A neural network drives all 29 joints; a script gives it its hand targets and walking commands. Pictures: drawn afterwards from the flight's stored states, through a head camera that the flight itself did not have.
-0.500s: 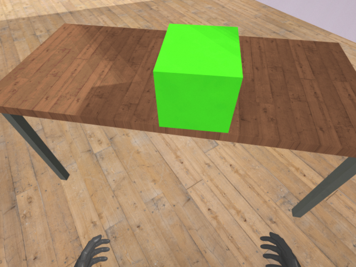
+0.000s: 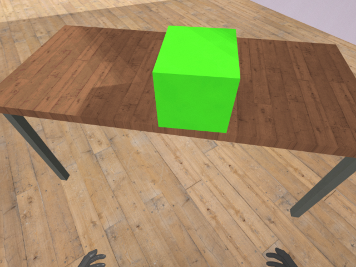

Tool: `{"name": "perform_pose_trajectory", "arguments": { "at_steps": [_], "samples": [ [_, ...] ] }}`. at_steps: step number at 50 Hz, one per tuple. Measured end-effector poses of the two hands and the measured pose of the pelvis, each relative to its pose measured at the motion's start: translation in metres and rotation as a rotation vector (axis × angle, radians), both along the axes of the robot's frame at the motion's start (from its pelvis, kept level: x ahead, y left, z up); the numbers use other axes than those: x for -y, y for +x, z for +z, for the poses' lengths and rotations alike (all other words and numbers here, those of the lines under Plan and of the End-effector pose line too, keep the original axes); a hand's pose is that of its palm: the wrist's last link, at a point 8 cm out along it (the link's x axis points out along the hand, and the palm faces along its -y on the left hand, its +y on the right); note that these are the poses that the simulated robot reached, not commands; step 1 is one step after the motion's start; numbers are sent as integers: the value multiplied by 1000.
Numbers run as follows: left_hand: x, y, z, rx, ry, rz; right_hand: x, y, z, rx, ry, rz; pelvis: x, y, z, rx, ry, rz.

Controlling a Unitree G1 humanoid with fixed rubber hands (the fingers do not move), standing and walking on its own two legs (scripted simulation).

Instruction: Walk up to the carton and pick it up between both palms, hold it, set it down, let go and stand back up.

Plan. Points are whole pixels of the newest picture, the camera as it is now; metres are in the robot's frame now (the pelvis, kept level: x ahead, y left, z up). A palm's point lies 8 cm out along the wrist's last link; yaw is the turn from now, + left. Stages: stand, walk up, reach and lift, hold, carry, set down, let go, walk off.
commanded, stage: stand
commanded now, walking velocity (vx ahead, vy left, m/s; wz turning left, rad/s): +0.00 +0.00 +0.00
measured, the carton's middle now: (196, 78) +0.68 -0.05 +0.02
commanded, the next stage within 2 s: walk up in 1.90 s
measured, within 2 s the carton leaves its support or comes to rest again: neither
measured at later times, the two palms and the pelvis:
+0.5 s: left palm out of the picture +0.08 +0.24 -0.10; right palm out of the picture +0.08 -0.24 -0.11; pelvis -0.01 +0.00 +0.00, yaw +0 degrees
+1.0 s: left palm out of the picture +0.06 +0.24 -0.11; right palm out of the picture +0.07 -0.24 -0.11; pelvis -0.01 +0.00 +0.01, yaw +0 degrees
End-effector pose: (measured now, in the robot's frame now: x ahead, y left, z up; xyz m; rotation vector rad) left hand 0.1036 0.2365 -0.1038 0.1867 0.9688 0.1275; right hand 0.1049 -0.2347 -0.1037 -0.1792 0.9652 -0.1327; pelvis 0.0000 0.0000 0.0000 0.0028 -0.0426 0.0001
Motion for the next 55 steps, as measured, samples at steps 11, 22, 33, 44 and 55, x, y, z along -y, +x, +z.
{"name": "perform_pose_trajectory", "arguments": {
  "at_steps": [11, 22, 33, 44, 55],
  "samples": [
    [0, -5, 2, 1, 0, 1, 1, -7, 1, -7, 3, 0, 1, -3, 2, 1, 0, 1],
    [-1, -19, 0, -32, 3, 10, 2, -19, -2, -38, 3, -4, 1, -6, 3, 2, -1, 3],
    [-3, -31, -2, -62, 5, 19, 3, -29, -3, -64, 0, -7, 1, -8, 4, 1, -1, 4],
    [-4, -40, -4, -85, 5, 26, 4, -36, -4, -85, -3, -9, 1, -9, 6, 0, -2, 6],
    [-6, -47, -5, -110, 6, 34, 4, -42, -6, -108, -5, -10, 1, -8, 7, -1, -2, 8]
  ]
}}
